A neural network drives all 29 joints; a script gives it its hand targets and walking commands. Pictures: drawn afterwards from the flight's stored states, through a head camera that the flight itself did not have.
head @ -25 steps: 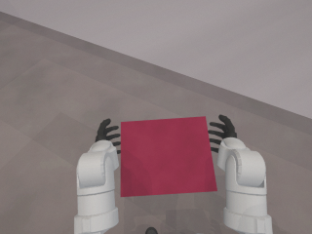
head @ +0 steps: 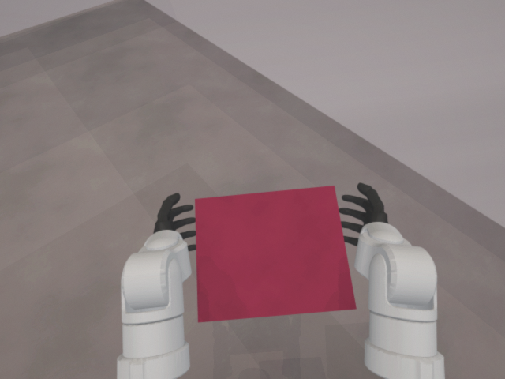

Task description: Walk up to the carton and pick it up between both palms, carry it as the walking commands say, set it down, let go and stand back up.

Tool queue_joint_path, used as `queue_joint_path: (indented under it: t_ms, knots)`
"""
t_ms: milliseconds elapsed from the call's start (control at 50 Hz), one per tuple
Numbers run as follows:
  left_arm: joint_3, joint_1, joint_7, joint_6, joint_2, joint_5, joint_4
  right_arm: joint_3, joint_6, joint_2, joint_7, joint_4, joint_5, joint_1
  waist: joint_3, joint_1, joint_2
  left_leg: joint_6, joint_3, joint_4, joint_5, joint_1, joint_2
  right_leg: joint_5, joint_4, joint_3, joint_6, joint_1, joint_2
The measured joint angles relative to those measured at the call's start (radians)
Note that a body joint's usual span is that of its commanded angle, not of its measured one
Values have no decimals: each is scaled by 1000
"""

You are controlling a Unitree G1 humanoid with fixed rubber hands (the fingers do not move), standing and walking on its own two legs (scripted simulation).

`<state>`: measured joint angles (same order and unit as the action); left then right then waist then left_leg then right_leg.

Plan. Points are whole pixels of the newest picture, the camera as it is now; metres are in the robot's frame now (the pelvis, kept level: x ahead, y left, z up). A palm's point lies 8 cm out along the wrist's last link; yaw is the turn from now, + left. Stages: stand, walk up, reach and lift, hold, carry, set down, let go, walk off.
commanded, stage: carry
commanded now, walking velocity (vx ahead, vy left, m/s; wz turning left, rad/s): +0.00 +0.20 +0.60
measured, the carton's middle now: (269, 256) +0.32 -0.01 -0.02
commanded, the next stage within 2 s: none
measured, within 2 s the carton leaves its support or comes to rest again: neither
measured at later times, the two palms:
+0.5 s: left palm (32, 278) +0.25 +0.32 +0.08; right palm (236, 214) +0.34 +0.04 +0.09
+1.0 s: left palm out of the picture +0.09 +0.49 +0.08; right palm (79, 277) +0.25 +0.25 +0.09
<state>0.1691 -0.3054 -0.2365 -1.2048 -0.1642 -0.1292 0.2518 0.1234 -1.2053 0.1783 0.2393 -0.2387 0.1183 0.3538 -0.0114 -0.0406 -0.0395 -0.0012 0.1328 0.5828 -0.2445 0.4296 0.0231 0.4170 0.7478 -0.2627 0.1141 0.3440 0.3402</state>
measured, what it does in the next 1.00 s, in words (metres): steps to the left, turning left: right foot, then left foot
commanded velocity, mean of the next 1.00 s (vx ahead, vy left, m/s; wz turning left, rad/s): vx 0.00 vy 0.20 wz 0.60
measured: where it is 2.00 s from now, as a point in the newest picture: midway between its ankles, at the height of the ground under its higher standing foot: outside the picture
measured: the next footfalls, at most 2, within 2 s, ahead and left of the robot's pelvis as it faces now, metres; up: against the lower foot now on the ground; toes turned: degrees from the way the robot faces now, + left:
right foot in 0.24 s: +0.07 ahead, -0.07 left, +0.00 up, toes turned -6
left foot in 0.52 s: +0.04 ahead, +0.26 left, +0.00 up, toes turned +27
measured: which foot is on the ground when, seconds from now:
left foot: down 0.00-0.24, up 0.26-0.50, down 0.52-0.78, up 0.80-1.00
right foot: down 0.00-0.00, up 0.02-0.22, down 0.24-0.52, up 0.54-0.76, down 0.78-1.00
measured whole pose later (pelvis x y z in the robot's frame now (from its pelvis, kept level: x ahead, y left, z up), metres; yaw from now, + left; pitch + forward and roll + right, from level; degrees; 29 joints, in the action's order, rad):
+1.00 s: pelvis -0.08 +0.20 +0.01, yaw +36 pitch +3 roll +3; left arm 0.16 -0.31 -0.21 -1.23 -0.17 -0.16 0.24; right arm 0.12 -1.22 0.17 0.26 -0.26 0.09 0.33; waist 0.02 -0.06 -0.03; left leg -0.01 0.10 0.76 -0.39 0.50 0.05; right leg 0.30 0.65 -0.29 0.09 0.35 0.32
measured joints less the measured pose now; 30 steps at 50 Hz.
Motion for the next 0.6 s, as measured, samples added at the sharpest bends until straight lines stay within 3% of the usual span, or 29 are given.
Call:
queue_joint_path:
  t_ms: [20, 40, 100, 160, 220, 240, 280, 320, 360, 440, 500, 540, 600]
  knots:
    - [11, -1, 3, 2, 1, -6, -2, -5, 10, 3, -2, 19, 2, 6, -5, -1, -17, -6, 6, 11, 41, 4, -15, 9, 55, 26, 3, 23, 21]
    - [22, 1, 6, 5, 2, -9, -6, -10, 21, 5, -4, 41, 4, 11, -10, -1, -18, -10, 2, 51, 22, 24, -17, 83, 133, 67, 11, 58, 7]
    - [40, 9, -4, 6, 3, 0, -25, -21, 29, 7, -5, 84, 12, 16, -12, 21, 10, -25, -26, 97, -39, 50, -5, 212, 325, 140, 25, 150, -100]
    - [28, 6, -41, -7, 3, 29, -16, -13, 22, 5, -24, 72, 25, 12, -2, 43, 32, -28, -55, 76, -32, 53, -19, 140, 264, 128, 24, 175, -175]
    - [19, -6, -47, 0, -1, 43, -7, -3, 17, 5, -34, 32, 38, 9, 10, 55, 55, -34, -85, 83, -24, 67, -55, 8, 41, 96, 3, 127, -216]
    - [14, -10, -44, 5, -3, 44, -9, 1, 15, 3, -34, 16, 40, 7, 13, 57, 70, -38, -91, 112, -29, 81, -64, -69, -19, 80, -39, 103, -217]
    - [2, -11, -33, 19, -4, 42, -25, 2, 20, -4, -41, -2, 43, -14, 18, 51, 80, -40, -73, 269, -179, 132, -77, -57, -2, 55, -103, 94, -186]
    - [0, -6, -21, 19, -2, 37, -42, -6, 16, -10, -26, -2, 29, -34, 22, 35, 71, -39, -56, 403, -235, 167, -70, -37, -17, 31, -111, 64, -150]
    - [0, 4, -6, 10, 1, 25, -44, -16, 5, -13, -1, 1, 8, -40, 25, 19, 60, -24, -47, 424, -211, 169, -37, -46, -52, 10, -91, 29, -120]
    - [-2, 6, 9, -10, 1, 0, -13, -14, -7, -9, 24, -7, -22, -27, 25, -8, 27, -4, -27, 259, -160, 108, 16, -60, -75, -20, -46, -7, -54]
    - [-4, 0, 19, -18, 0, -21, 0, -1, -10, -2, 22, -5, -24, -7, 8, -19, 2, -13, 4, 75, -95, 23, 20, -49, -47, -33, -4, -8, 3]
    - [9, -2, 24, -20, 1, -35, 5, 0, 0, 5, 17, 22, -21, 11, -8, -20, -22, -19, 16, 23, 24, 6, -5, -22, 27, -4, 16, 22, 41]
    - [37, 4, 18, -17, 2, -35, -4, -10, 23, 11, 2, 81, -6, 28, -18, 4, -6, -36, 0, 109, -23, 65, -5, 217, 254, 97, 28, 119, -55]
